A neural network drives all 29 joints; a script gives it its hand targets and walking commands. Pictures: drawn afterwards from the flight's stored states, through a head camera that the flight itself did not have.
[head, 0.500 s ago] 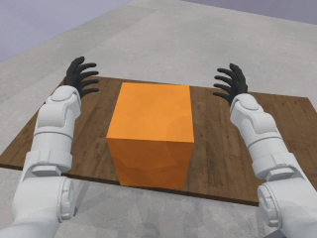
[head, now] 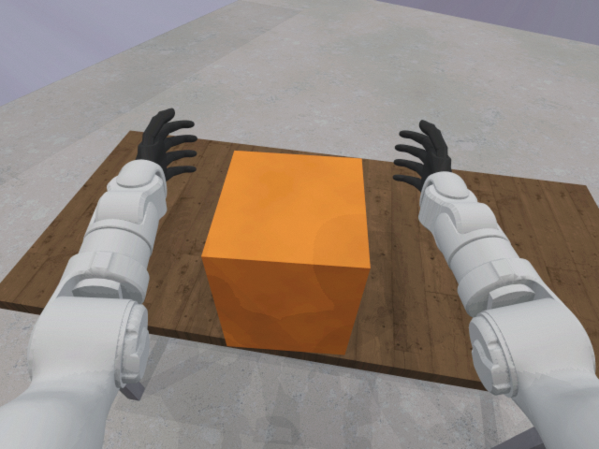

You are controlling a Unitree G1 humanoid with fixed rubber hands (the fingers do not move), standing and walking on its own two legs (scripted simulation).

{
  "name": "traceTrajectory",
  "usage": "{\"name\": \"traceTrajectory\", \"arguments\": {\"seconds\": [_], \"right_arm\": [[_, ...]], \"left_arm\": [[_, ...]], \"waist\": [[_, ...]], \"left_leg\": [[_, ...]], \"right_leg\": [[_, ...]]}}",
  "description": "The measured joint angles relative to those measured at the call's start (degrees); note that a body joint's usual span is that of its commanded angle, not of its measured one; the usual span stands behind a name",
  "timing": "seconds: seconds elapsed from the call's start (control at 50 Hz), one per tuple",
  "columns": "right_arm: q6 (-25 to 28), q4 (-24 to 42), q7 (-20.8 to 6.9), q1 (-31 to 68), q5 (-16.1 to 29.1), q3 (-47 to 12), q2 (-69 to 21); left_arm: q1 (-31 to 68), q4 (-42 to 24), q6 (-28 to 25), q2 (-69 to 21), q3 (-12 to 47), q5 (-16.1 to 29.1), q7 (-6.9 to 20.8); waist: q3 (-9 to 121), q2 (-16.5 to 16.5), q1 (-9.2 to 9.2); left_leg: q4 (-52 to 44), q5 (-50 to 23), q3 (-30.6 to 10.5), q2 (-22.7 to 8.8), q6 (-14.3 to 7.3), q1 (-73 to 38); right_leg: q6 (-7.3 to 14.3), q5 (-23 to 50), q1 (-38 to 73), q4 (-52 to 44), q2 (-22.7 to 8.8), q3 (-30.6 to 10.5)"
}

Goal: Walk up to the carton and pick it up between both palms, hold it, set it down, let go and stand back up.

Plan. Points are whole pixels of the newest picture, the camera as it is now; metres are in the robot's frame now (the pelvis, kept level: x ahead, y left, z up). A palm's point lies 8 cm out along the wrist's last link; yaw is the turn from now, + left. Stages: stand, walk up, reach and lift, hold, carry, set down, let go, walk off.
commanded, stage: reach and lift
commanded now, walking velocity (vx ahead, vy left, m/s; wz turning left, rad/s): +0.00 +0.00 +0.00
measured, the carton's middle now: (291, 256) +0.42 +0.02 +0.00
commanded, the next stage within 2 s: none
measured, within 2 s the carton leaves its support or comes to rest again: neither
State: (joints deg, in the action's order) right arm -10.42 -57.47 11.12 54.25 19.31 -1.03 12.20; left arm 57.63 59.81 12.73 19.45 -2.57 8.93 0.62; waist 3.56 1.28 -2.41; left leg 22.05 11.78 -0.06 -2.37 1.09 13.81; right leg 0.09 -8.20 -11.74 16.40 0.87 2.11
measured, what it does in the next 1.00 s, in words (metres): stands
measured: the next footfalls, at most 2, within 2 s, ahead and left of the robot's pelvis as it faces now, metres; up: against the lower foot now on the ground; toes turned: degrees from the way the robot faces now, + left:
none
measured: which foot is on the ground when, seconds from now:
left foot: down 0.00-1.00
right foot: down 0.00-1.00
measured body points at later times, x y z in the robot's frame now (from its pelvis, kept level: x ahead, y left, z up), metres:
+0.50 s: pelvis -0.01 +0.00 -0.02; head +0.03 +0.02 +0.43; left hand +0.45 +0.19 +0.08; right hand +0.43 -0.18 +0.08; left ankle -0.01 +0.13 -0.75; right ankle +0.00 -0.12 -0.75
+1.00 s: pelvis -0.02 +0.00 -0.02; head +0.04 +0.02 +0.43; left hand +0.45 +0.16 +0.08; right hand +0.43 -0.14 +0.08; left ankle -0.01 +0.13 -0.75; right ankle +0.00 -0.12 -0.75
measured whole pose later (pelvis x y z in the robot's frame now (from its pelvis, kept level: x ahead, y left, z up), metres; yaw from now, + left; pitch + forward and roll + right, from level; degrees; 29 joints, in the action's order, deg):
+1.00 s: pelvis -0.02 +0.00 -0.02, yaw +1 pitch +16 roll -1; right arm 12.4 -70.3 10.2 54.7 0.4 14.9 1.9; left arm 60.9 82.6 -17.5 11.1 -8.9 1.7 -1.8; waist 10.0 1.1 -3.6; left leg 30.4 12.1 -1.4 -1.3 0.9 34.6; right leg 0.1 -10.4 -33.1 27.2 -0.3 3.2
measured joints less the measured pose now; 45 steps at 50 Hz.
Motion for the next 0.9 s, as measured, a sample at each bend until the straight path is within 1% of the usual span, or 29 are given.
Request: {"name": "traceTrajectory", "arguments": {"seconds": [0.14, 0.24, 0.3, 0.42, 0.5, 0.58, 0.64, 0.72, 0.8, 0.84, 0.9], "right_arm": [[7.1, -2.0, -0.3, -3.7, -4.7, 2.6, -3.3], [12.6, -5.5, -0.9, -3.8, -6.8, 3.8, -4.3], [15.6, -8.8, -1.3, -3.1, -7.1, 3.9, -4.3], [19.3, -14.6, -2.2, -1.3, -5.5, 1.9, -3.6], [20.5, -16.5, -3.0, -0.1, -3.8, 0.8, -3.1], [21.6, -17.0, -3.4, 0.8, -2.6, 0.2, -2.5], [22.2, -17.4, -3.6, 1.4, -1.9, -0.3, -2.1], [22.3, -18.2, -3.6, 1.9, -2.3, -0.2, -2.3], [22.6, -16.8, -3.6, 1.3, -4.1, 1.3, -3.8], [22.9, -15.5, -3.3, 0.8, -6.1, 2.8, -5.0], [23.1, -13.8, -2.6, 0.7, -10.3, 6.2, -7.4]], "left_arm": [[-2.1, 6.8, -10.3, -3.1, 0.5, 0.3, -1.3], [-2.1, 11.7, -16.8, -4.6, 0.3, 0.0, -1.6], [-1.3, 15.7, -20.6, -4.9, 0.3, 0.1, -1.6], [1.3, 24.1, -26.6, -4.1, 2.7, 3.0, -1.3], [2.6, 27.0, -28.9, -3.5, 6.0, 5.7, -1.7], [3.3, 27.0, -29.9, -3.3, 7.7, 7.1, -1.9], [4.0, 26.8, -30.3, -3.7, 7.8, 7.0, -1.7], [4.5, 27.2, -30.5, -4.6, 6.5, 5.6, -1.2], [4.2, 27.1, -31.3, -6.0, 4.8, 3.9, -1.2], [3.9, 26.3, -31.7, -6.6, 3.4, 2.7, -1.4], [4.0, 25.2, -31.9, -7.3, 0.5, -0.1, -1.8]], "waist": [[1.5, -0.5, 0.58], [3.4, -1.0, 0.74], [4.7, -1.1, 0.54], [6.6, -0.5, -0.28], [8.1, -0.3, -0.92], [9.4, -0.6, -1.23], [9.6, -0.8, -1.18], [9.2, -0.9, -1.16], [8.9, -0.8, -0.99], [9.0, -0.7, -0.95], [8.4, -0.6, -1.03]], "left_leg": [[2.2, 0.2, -0.1, 0.0, 0.0, 5.3], [4.5, 0.7, -0.3, 0.0, 0.1, 9.9], [5.7, 1.0, -0.5, 0.0, 0.0, 12.2], [7.9, 1.4, -0.6, 0.3, 0.0, 16.2], [9.5, 1.7, -0.8, 0.5, 0.0, 19.7], [10.9, 1.9, -1.0, 0.5, 0.1, 22.6], [11.6, 2.1, -1.0, 0.5, 0.0, 23.7], [11.6, 2.0, -1.0, 0.6, -0.1, 23.8], [11.1, 1.6, -0.9, 0.7, -0.1, 23.8], [10.9, 1.4, -0.9, 0.8, -0.1, 24.1], [10.3, 1.1, -1.2, 0.9, -0.1, 23.6]], "right_leg": [[0.0, -0.4, -5.4, 2.4, -0.1, 0.0], [0.0, -0.9, -9.9, 4.7, 0.0, 0.2], [0.0, -1.4, -12.3, 6.2, -0.1, 0.3], [0.0, -2.5, -16.8, 9.5, -0.4, 0.4], [0.1, -3.0, -20.3, 11.5, -0.6, 0.6], [0.1, -3.3, -23.2, 12.8, -0.7, 0.7], [0.1, -3.4, -24.2, 13.4, -0.6, 0.8], [0.1, -3.4, -24.4, 13.7, -0.7, 0.7], [0.1, -3.3, -24.7, 13.6, -0.9, 0.6], [0.1, -3.2, -25.0, 13.6, -0.9, 0.7], [0.0, -3.0, -24.4, 13.0, -1.0, 0.9]]}}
